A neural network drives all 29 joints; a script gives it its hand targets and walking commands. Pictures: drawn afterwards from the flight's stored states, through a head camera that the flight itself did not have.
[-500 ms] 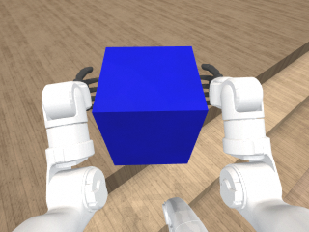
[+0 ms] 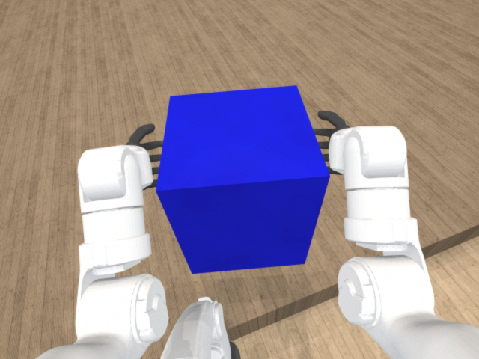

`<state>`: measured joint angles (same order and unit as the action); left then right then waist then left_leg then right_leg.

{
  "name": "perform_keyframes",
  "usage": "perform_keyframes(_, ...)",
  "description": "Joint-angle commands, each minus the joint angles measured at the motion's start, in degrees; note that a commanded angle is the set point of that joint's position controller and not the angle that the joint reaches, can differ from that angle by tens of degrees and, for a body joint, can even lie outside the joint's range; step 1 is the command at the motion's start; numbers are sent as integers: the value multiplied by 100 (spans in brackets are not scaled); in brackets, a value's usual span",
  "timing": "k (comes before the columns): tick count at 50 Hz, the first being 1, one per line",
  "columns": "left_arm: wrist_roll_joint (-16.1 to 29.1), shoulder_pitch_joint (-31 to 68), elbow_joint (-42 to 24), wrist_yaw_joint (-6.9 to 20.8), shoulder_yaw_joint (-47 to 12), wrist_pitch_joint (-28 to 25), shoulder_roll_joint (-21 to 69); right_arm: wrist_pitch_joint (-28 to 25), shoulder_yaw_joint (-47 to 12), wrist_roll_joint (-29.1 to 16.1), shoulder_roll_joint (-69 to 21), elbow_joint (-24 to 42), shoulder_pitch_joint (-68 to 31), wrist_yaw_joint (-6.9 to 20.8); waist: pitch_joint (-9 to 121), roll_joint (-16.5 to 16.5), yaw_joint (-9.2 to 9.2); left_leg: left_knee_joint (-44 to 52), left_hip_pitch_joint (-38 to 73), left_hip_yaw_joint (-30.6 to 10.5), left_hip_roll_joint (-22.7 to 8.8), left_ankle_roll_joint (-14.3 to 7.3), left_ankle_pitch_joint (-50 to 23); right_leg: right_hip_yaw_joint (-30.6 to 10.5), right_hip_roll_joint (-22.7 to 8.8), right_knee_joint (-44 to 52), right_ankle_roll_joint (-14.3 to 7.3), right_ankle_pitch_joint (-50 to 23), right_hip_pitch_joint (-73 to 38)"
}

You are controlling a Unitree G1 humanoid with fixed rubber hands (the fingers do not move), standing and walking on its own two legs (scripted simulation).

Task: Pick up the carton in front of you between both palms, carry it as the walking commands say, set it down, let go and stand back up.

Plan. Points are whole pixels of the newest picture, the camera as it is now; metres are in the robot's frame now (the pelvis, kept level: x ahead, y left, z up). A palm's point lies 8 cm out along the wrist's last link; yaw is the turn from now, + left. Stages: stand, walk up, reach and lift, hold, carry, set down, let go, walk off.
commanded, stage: carry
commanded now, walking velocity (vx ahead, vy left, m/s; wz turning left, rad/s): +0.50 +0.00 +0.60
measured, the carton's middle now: (241, 184) +0.39 -0.01 +0.07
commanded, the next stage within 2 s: none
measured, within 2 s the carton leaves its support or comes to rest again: neither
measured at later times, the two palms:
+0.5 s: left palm out of the picture +0.66 +0.21 +0.38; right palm out of the picture +0.75 -0.07 +0.39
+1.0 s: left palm out of the picture +0.91 +0.26 +0.50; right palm out of the picture +0.97 -0.03 +0.50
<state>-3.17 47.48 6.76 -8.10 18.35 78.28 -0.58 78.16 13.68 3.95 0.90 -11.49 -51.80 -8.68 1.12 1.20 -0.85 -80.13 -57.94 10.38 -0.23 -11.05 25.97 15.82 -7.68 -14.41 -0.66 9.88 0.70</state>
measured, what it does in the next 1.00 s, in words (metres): climbs: left foot 0.17 m higher, then right foot 0.17 m higher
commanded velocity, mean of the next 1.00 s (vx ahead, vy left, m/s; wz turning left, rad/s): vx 0.50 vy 0.00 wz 0.08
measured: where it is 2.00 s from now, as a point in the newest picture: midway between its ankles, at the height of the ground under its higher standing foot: (209, 127)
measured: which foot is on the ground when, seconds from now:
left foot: up 0.00-0.00, down 0.02-0.46, up 0.48-0.88, down 0.90-1.00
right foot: down 0.00-0.04, up 0.06-0.42, down 0.44-0.92, up 0.94-1.00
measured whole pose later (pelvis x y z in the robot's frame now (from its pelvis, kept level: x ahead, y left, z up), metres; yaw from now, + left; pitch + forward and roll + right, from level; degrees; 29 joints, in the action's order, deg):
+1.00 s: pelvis +0.59 +0.05 +0.31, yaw +12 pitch +4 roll +0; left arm -5.3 52.7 23.0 -6.2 15.4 78.7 -2.8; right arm 77.1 14.9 6.0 1.6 -23.1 -52.3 -6.1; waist 10.2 0.2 -2.6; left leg -34.8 -24.9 6.9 -0.3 -4.3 13.8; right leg 1.8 -1.4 -64.0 -0.8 27.7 27.0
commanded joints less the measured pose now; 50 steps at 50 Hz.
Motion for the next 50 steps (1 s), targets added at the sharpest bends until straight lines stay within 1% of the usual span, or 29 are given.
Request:
perform_keyframes(1,2325,4826,-610,1476,-3174,-128,6047,-274,-3256,-2706,-6725,1022,-4543,1096,4460,-1589,-1264,2941,4136,-42,1202,-225,-397,30,-872,-4244,-706,-11088,-966)
perform_keyframes(2,2168,4673,-638,1460,-3157,-234,6041,-347,-3414,-2859,-6831,1071,-4619,1159,4286,-348,-1080,4421,6056,-2633,397,-694,-1779,-767,-7,-5788,-73,-4270,1650)
perform_keyframes(3,1923,4223,-691,1424,-3021,-305,5827,-488,-3638,-3069,-6913,1099,-4419,1243,4824,1419,-979,5778,6884,-6381,-1038,-1899,-3754,-1617,1538,-9014,423,270,3349)
perform_keyframes(4,1612,4214,-645,1354,-2834,-388,5493,-506,-3808,-3324,-7081,1350,-4796,1334,4897,448,-816,5191,7295,-5945,-963,-1742,-3879,-2498,1246,-10309,239,419,4133)
perform_keyframes(5,1484,4121,-647,1309,-2720,-427,5448,-594,-3982,-3537,-7222,1520,-5086,1424,4320,33,-795,4839,7023,-5461,-749,-1396,-3646,-2513,1203,-10318,42,570,4672)
perform_keyframes(6,1435,4164,-685,1269,-2729,-480,5342,-663,-4063,-3698,-7275,1692,-5303,1501,3549,-207,-780,4812,6760,-5033,-730,-1013,-3252,-2441,1119,-9922,-115,877,5312)
perform_keyframes(8,1263,4241,-625,1212,-2774,-598,5248,-762,-4090,-3855,-7270,1679,-5426,1616,3048,-295,-695,4938,6816,-4396,-645,-798,-2715,-2363,957,-9612,-275,1126,5848)
perform_keyframes(11,1177,3794,-343,1165,-2770,-647,5119,-742,-3889,-3778,-7306,1271,-4999,1674,2903,-699,-613,5084,7218,-3808,-1057,-688,-4319,-1865,603,-8731,-336,1585,6411)
perform_keyframes(14,1250,3825,-303,1097,-2968,-530,5066,-604,-3476,-3411,-6943,904,-4575,1664,2625,126,-943,5467,8166,-3908,-1426,-981,-4454,-1668,542,-10474,-541,2512,8449)
perform_keyframes(16,1255,3874,-195,1033,-3102,-393,4986,-473,-3213,-3193,-6658,638,-4334,1681,2066,309,-687,6001,7724,-3387,-1146,-621,-3550,-1606,289,-9596,-569,2938,8672)
perform_keyframes(17,1295,3916,-173,986,-3094,-324,4982,-392,-3080,-3104,-6531,550,-4225,1706,1943,74,-348,6726,6583,-2698,-923,-532,-3673,-1120,213,-7932,-503,2333,7293)
perform_keyframes(18,1392,4100,-211,960,-3180,-255,4989,-317,-2936,-3036,-6403,513,-4216,1716,1760,280,-302,7456,5319,-2300,-727,-459,-3532,-752,290,-6671,-514,1833,5719)
perform_keyframes(20,1747,4459,-107,961,-3362,-77,5250,-130,-2597,-2764,-6076,340,-4162,1690,2569,1397,165,6891,4045,-1131,-657,-225,-8156,-74,1019,-5859,-705,779,2505)
perform_keyframes(21,1974,4517,-82,981,-3477,-35,5449,-66,-2507,-2620,-5941,318,-4137,1673,3087,1721,644,5881,4530,-797,-655,0,-9708,19,1278,-5327,-666,573,1827)
perform_keyframes(22,2194,4668,-148,1016,-3601,-25,5720,-31,-2436,-2466,-5876,225,-4206,1646,3369,1662,1128,4480,5049,-562,-654,211,-10087,11,1530,-4163,-570,508,1322)
perform_keyframes(23,2416,4838,-172,1087,-3685,-37,5916,-32,-2299,-2302,-5750,106,-4046,1617,3837,1188,1233,2975,4621,-809,-504,370,-8851,-1046,1440,-3163,-598,651,311)
perform_keyframes(24,2501,4810,-214,1175,-3714,-84,5916,-44,-2238,-2134,-5654,282,-3916,1568,4186,-1012,1080,83,3152,-1079,611,960,-5016,-4976,-333,-1476,-1849,-21,-409)
perform_keyframes(25,2769,4973,-160,1273,-3754,-126,6304,-1,-2089,-1877,-5432,88,-3797,1526,4642,-1865,714,-2568,2808,-1874,923,1076,-1835,-6580,-995,-952,-2448,-1312,-293)
perform_keyframes(27,3277,5733,-666,1443,-3870,-189,6692,-44,-1913,-1642,-5372,170,-4003,1439,3719,-350,712,-3220,1502,-2292,483,769,-1088,-5851,-695,-1599,-2068,53,-21)
perform_keyframes(28,3473,6143,-853,1498,-3964,-232,6853,-65,-1798,-1529,-5244,312,-4183,1403,3085,-13,784,-2929,1054,-2293,291,563,-727,-5495,-613,-1638,-1733,379,330)
perform_keyframes(30,3722,6562,-983,1555,-4013,-271,7019,-101,-1698,-1374,-5044,500,-4387,1303,2762,125,521,-2202,986,-2160,-11,355,-804,-4605,-476,-1480,-1428,981,580)
perform_keyframes(32,3772,6568,-896,1530,-3880,-220,6896,-84,-1703,-1304,-4832,517,-4344,1212,2629,292,475,-926,1142,-1738,-107,374,45,-4015,-616,-1266,-1465,509,724)
perform_keyframes(35,3403,6030,-215,1503,-3453,-57,6702,37,-1739,-1266,-4792,46,-3897,1146,2666,-210,490,898,1442,-1076,-250,482,-969,-3236,-717,-989,-1483,-793,622)
perform_keyframes(39,2776,5075,775,1541,-2866,39,6526,165,-1898,-1515,-5322,-545,-3825,1239,2640,-984,539,3603,2747,-582,-118,618,-1454,-1953,-411,-678,-1074,-961,744)
perform_keyframes(44,2312,4666,1172,1569,-2388,-66,6189,52,-1921,-2084,-6085,-1110,-4055,1477,2514,-907,267,5394,4359,-66,241,632,-1649,-1212,-137,-1884,-514,-1137,818)
perform_keyframes(45,2257,4630,1249,1549,-2324,-104,6075,8,-1876,-2157,-6155,-1241,-3959,1503,2764,-558,42,5469,5376,-893,-366,498,-1469,-1052,9,-2853,-184,-632,1514)
perform_keyframes(46,2173,4537,1324,1502,-2291,-116,6097,-33,-1815,-2123,-6071,-1303,-3910,1503,2828,643,-31,5741,6234,-3158,-1693,-69,-1486,-853,476,-4252,139,674,3045)
perform_keyframes(47,2097,4643,1348,1479,-2230,-127,6088,-109,-1833,-2126,-6079,-1255,-3999,1498,2678,1433,-253,5948,6875,-4509,-2082,-635,-1884,-1199,946,-5099,107,2107,4525)
perform_keyframes(50,2167,4998,794,1363,-2405,-200,6145,-236,-2242,-2636,-6497,-212,-4850,1517,2445,-23,-156,5797,6227,-3754,-1884,-406,-1632,-1679,480,-5901,-126,1737,4959)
